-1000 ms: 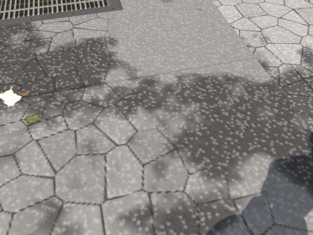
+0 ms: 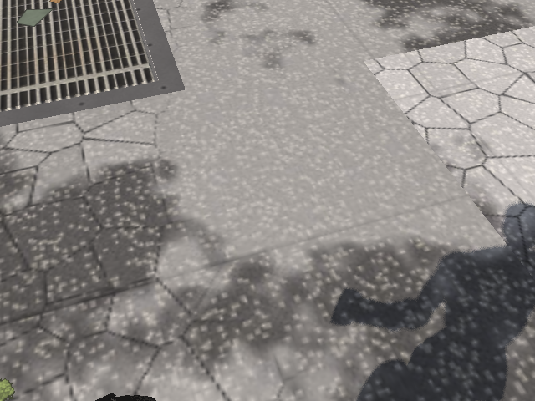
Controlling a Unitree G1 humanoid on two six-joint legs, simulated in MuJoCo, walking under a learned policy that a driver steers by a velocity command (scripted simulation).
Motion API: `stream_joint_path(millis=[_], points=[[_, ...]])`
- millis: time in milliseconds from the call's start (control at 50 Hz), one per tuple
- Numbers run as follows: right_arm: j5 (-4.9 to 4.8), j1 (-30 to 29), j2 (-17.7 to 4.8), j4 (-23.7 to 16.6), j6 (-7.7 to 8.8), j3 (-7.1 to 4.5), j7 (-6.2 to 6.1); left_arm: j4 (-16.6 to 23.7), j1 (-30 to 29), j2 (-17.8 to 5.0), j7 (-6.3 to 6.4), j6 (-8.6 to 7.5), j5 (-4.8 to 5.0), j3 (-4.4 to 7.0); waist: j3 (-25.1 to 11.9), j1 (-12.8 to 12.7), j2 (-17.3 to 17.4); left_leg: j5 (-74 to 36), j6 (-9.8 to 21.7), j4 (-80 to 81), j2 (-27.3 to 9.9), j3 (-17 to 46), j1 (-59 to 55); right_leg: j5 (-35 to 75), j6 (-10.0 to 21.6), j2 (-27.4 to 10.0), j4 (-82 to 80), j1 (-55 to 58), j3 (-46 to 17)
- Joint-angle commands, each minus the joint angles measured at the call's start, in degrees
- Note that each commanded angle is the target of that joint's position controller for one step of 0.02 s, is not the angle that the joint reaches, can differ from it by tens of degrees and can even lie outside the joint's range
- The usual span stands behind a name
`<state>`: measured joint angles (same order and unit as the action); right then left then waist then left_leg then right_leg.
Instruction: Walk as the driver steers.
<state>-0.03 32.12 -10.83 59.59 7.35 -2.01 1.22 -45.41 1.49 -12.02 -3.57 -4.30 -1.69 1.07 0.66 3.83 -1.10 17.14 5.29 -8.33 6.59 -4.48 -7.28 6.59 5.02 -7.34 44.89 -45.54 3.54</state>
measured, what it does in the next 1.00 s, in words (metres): walks ahead, turning left: right foot, then left foot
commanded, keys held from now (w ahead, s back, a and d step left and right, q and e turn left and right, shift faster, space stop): w+shift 0.18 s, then w+q+shift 0.82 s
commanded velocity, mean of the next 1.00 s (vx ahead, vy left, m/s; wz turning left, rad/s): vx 1.00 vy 0.00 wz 0.59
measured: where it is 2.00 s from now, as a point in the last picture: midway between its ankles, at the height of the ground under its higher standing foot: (144, 166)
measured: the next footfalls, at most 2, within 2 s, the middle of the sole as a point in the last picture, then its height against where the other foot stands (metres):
right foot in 0.14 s outside the picture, level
left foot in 0.60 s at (231, 299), level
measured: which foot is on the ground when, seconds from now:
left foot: down 0.00-0.16, up 0.18-0.58, down 0.60-1.00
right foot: up 0.00-0.12, down 0.14-0.60, up 0.62-1.00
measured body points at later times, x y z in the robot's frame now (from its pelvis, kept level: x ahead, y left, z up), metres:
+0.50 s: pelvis +0.48 -0.01 -0.01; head +0.51 +0.00 +0.44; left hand +0.37 +0.22 -0.15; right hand +0.71 -0.20 -0.11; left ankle +0.69 +0.14 -0.67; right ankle +0.32 -0.08 -0.73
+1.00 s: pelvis +0.95 +0.13 -0.01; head +0.98 +0.16 +0.44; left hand +1.10 +0.44 -0.06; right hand +1.06 -0.15 -0.12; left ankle +0.74 +0.07 -0.73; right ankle +1.21 +0.10 -0.71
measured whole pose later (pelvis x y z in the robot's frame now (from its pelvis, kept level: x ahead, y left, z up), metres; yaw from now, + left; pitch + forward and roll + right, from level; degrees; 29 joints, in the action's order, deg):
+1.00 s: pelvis +0.95 +0.13 -0.01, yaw +36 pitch +3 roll -1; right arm -0.2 27.8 -17.9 50.0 4.5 -5.0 0.7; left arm -33.0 -4.8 -13.8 -0.9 -4.5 -2.0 -2.3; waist 2.0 9.0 -0.2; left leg 24.4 9.9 -18.9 9.2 17.1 -6.4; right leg 0.6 -0.9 -2.8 30.6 -37.0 -3.7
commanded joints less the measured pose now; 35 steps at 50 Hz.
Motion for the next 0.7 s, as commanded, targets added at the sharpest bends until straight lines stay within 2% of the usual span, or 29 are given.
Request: stream_joint_path(millis=[20,60,80,100,120,140,160,180,200,220,240,260,280,320,360,400,440,460,480,520,540,560,580,600,620,640,660,680,700], points=[[-0.41,-0.5,-7.8,-3.2,1.52,-0.62,-0.75,4.6,-7.8,-2.0,-0.15,-0.58,0.72,-0.44,9.7,-1.5,1.7,-37.5,3.4,10.0,-14.3,3.9,11.5,5.7,1.5,4.1,-10.4,12.3,4.6],[0.3,0.3,-10.1,-2.7,1.02,-0.69,-1.24,4.8,-7.2,-3.8,0.53,-0.71,0.54,0.02,6.0,-2.5,4.2,-60.4,2.3,3.2,-15.5,2.4,1.0,0.5,2.9,8.3,-13.3,14.7,6.4],[1.0,0.3,-11.5,-2.5,0.46,-0.92,-1.81,4.4,-4.6,-5.0,0.99,-0.69,0.48,0.46,2.9,-4.3,6.5,-71.4,1.8,-2.8,-16.6,2.3,-2.8,-4.2,3.5,10.5,-13.4,17.6,6.6],[1.84,-0.1,-12.8,-2.1,-0.38,-1.25,-2.46,2.8,2.0,-6.8,1.61,-0.72,0.54,1.21,-1.1,-7.8,8.3,-77.8,1.5,-12.4,-17.6,2.3,-4.4,-8.4,4.4,12.0,-13.6,23.9,5.6],[2.56,-1.7,-14.1,-2.2,-1.29,-1.67,-2.98,-0.4,12.8,-9.1,2.47,-0.68,0.63,2.3,-6.8,-12.8,9.3,-77.7,1.7,-25.6,-18.1,2.0,-3.1,-12.1,5.5,12.6,-14.4,34.2,4.3],[2.63,-4.6,-13.9,-3.0,-1.72,-1.83,-3.05,-3.7,24.0,-11.4,3.47,-0.52,-0.09,3.55,-11.4,-18.1,8.4,-66.8,2.0,-41.8,-16.5,1.1,5.6,-15.2,7.0,9.1,-15.4,47.8,1.3],[1.69,-3.6,-7.0,-5.3,-1.29,-0.48,-2.03,-4.7,30.3,-16.3,4.39,-0.3,-1.79,5.06,-17.4,-16.6,-1.7,-31.3,2.1,-64.9,-10.0,1.0,24.5,-32.5,10.2,-5.5,-13.4,63.6,-16.6],[-1.7,1.6,-3.6,-6.7,-0.07,0.16,-0.8,-5.0,28.1,-16.4,3.18,-0.3,-1.81,5.52,-23.5,-10.5,-14.7,8.4,1.1,-80.7,-1.1,8.4,43.6,-41.3,16.8,-15.9,-25.0,73.5,-49.5],[-1.4,-6.0,-7.9,-8.3,0.03,-0.47,-1.64,-4.8,22.2,-12.1,2.42,-0.63,-0.97,5.12,-14.5,-10.0,-5.1,1.9,3.2,-79.5,-6.6,10.6,49.8,-41.9,13.3,-12.6,-29.0,66.9,-43.3],[-1.17,-10.7,-7.9,-9.3,0.07,-0.49,-1.54,-5.0,18.8,-8.2,2.18,-1.38,-0.69,4.26,-7.3,-8.9,0.5,-2.7,3.4,-75.6,-8.7,10.0,49.3,-35.9,11.4,-11.6,-30.8,56.7,-34.2],[-0.6,-12.0,-6.6,-9.3,-0.41,-0.24,-1.2,-5.5,16.7,-5.5,2.13,-1.95,-1.23,3.63,-2.9,-6.4,4.9,-4.0,3.5,-72.1,-10.8,10.2,46.8,-30.6,9.2,-9.8,-32.8,48.3,-27.9],[0.53,-11.8,-5.1,-9.5,-1.45,-0.06,-0.54,-6.3,16.4,-3.8,2.42,-2.44,-1.16,2.93,-0.3,-4.2,4.6,-4.5,3.1,-70.1,-12.1,10.6,44.4,-27.5,6.8,-7.7,-34.3,42.0,-22.2],[1.38,-10.1,-3.6,-9.4,-2.62,0.25,0.3,-7.4,17.0,-3.1,2.59,-2.94,-0.73,2.5,0.7,-2.5,1.8,-4.7,2.3,-68.4,-13.2,10.6,42.2,-26.7,5.5,-6.9,-36.1,37.5,-18.4],[1.85,-13.3,-3.0,-11.2,-4.23,0.33,1.17,-9.0,18.3,-3.8,2.44,-4.12,0.78,2.49,4.4,-1.3,0.2,-6.7,1.3,-66.2,-14.7,9.8,45.3,-21.2,3.1,-5.3,-38.8,34.3,-11.2],[1.46,-19.6,-3.4,-13.8,-4.73,0.49,1.71,-9.0,18.9,-4.4,2.14,-4.81,0.82,2.4,6.7,-2.1,0.4,-13.2,0.9,-60.6,-14.3,6.9,47.5,-10.7,-0.1,-2.1,-40.7,32.5,-2.1],[0.86,-24.9,-3.3,-15.9,-4.46,0.88,2.05,-9.1,19.6,-4.4,1.97,-5.34,0.74,2.05,8.2,-2.8,-0.7,-20.4,1.3,-52.1,-12.8,2.9,46.8,2.6,-1.7,0.8,-40.8,32.0,5.4],[0.51,-29.6,-3.4,-17.6,-3.98,1.26,2.51,-9.6,21.9,-5.0,2.51,-5.52,1.15,1.65,8.7,-3.9,0.4,-25.3,2.1,-42.2,-10.7,-2.3,44.2,13.9,-3.4,1.7,-41.1,34.5,9.5],[0.61,-32.1,-3.2,-18.7,-3.76,1.54,2.79,-9.9,23.2,-6.2,3.03,-5.63,1.29,1.65,9.0,-4.3,-0.2,-27.4,2.8,-37.3,-10.4,-3.6,42.8,17.8,-3.7,0.2,-41.6,36.6,10.1],[0.83,-32.7,-4.0,-18.7,-3.61,1.44,2.95,-10.1,24.2,-7.0,3.65,-5.52,1.44,1.55,8.5,-4.3,-0.3,-28.3,3.6,-34.0,-8.4,-5.6,41.6,26.7,-4.3,-0.3,-40.5,40.7,11.1],[1.14,-30.1,-6.2,-17.7,-3.61,0.89,3.0,-9.3,24.9,-10.1,5.39,-4.58,1.18,1.91,4.5,-2.3,-3.7,-26.2,4.9,-30.7,-4.1,-8.5,37.2,47.1,-5.4,-2.0,-32.7,48.7,12.4],[1.12,-26.1,-7.9,-16.7,-3.79,0.35,2.84,-8.7,24.1,-12.1,6.32,-3.74,0.91,2.41,1.4,0.4,-5.4,-23.1,5.6,-30.0,-2.0,-8.8,32.9,54.8,-5.7,-3.3,-26.3,51.1,12.4],[1.05,-18.0,-10.1,-14.6,-3.95,-0.61,2.56,-7.7,22.0,-13.8,6.89,-2.63,0.41,3.01,-3.0,4.9,-6.6,-19.6,6.5,-30.2,-0.2,-8.3,24.8,59.8,-5.5,-4.4,-15.5,51.1,11.9],[1.0,-5.9,-12.8,-11.1,-4.21,-2.05,2.0,-6.3,18.5,-15.1,7.04,-1.58,-0.21,3.59,-8.5,10.7,-7.0,-15.7,8.3,-30.9,0.5,-6.1,13.3,60.0,-4.7,-5.4,-0.6,47.8,10.6],[0.85,4.4,-15.0,-8.3,-4.54,-3.75,0.94,-5.3,14.7,-15.9,6.58,-0.82,-0.56,4.22,-11.2,15.9,-4.6,-11.4,11.0,-26.7,-1.8,-0.4,2.5,44.5,-3.8,-3.2,20.8,39.9,10.2],[-0.48,-0.3,-16.8,-8.1,-5.35,-5.02,-0.11,-3.0,11.1,-9.6,4.95,-1.61,-1.06,3.08,-5.9,10.6,9.5,-11.9,11.8,-26.4,-7.0,10.1,-2.7,-18.5,-3.6,8.1,41.1,21.5,8.0],[1.95,-5.0,-22.9,-10.2,-5.8,-5.92,0.14,3.7,17.3,-5.3,4.33,-2.87,1.03,1.51,-13.5,1.0,16.9,-15.2,24.9,-21.3,-18.6,39.6,-18.0,-36.0,-6.5,11.5,56.1,-0.7,-2.4],[2.14,-5.4,-20.6,-11.6,-5.99,-6.07,-0.5,5.2,14.1,-6.5,4.2,-4.27,0.73,0.58,-15.7,3.3,7.1,1.8,25.8,-8.7,-22.2,51.7,-19.0,-32.3,-5.1,9.1,53.3,-7.5,-8.9],[1.87,-6.8,-15.4,-11.0,-5.73,-5.1,-1.04,4.9,11.2,-8.6,3.91,-4.87,0.4,0.75,-6.4,1.4,-2.7,6.0,21.6,-4.3,-20.9,48.1,-8.4,-28.0,-4.3,5.6,45.1,-6.8,-9.6],[1.55,-8.8,-13.2,-10.6,-5.35,-4.41,-1.1,5.5,9.6,-8.0,3.75,-4.58,-0.47,0.71,-1.8,-2.0,-6.0,2.9,18.4,-3.5,-18.4,42.8,1.8,-26.6,-4.6,3.7,38.8,-2.7,-9.0]])
Velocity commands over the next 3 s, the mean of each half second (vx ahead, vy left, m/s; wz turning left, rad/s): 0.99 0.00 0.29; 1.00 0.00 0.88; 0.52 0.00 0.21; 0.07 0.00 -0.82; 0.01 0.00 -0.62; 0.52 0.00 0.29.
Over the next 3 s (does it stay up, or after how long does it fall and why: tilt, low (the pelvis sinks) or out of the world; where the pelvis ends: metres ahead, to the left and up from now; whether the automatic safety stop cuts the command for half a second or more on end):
stays up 1.46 0.38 -0.01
